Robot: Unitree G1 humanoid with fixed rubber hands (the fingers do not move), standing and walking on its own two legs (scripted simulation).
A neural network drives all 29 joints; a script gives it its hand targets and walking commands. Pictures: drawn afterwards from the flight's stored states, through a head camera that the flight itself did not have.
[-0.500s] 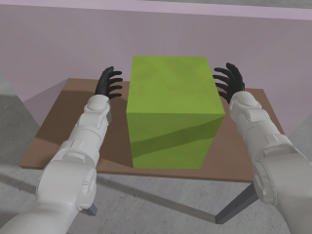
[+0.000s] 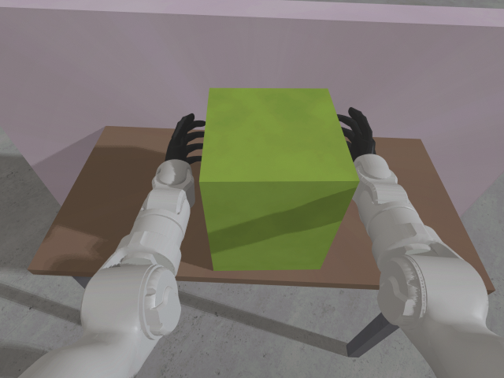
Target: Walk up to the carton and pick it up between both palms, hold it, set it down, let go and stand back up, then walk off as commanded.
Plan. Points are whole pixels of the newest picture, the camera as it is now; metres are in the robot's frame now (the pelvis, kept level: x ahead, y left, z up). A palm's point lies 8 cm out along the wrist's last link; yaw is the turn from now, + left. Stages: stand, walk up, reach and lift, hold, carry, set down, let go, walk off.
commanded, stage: reach and lift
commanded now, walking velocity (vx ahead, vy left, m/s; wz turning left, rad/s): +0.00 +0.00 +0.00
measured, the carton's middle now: (268, 184) +0.45 +0.00 +0.07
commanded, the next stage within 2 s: none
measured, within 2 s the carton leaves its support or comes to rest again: leaves its support in 1.32 s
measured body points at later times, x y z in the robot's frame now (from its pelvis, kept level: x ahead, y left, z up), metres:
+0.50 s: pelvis +0.00 +0.00 +0.00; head +0.03 +0.00 +0.45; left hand +0.45 +0.15 +0.12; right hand +0.45 -0.15 +0.13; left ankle +0.01 +0.12 -0.74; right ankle -0.02 -0.08 -0.74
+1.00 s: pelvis +0.00 +0.00 +0.00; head +0.03 +0.00 +0.45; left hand +0.45 +0.15 +0.12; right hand +0.45 -0.15 +0.13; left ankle +0.01 +0.12 -0.74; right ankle -0.02 -0.08 -0.74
